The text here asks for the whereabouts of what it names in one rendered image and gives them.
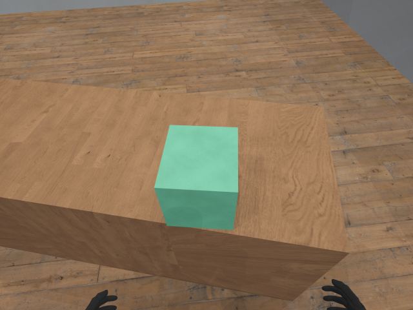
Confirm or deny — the pedestal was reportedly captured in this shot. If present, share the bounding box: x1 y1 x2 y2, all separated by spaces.
0 78 350 301

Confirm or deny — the robot left hand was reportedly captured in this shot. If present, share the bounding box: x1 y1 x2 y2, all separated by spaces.
85 290 117 310

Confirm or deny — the robot right hand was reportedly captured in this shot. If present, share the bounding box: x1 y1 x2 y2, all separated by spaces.
322 279 366 310

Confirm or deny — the carton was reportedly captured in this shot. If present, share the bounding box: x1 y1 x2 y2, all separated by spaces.
154 125 238 230

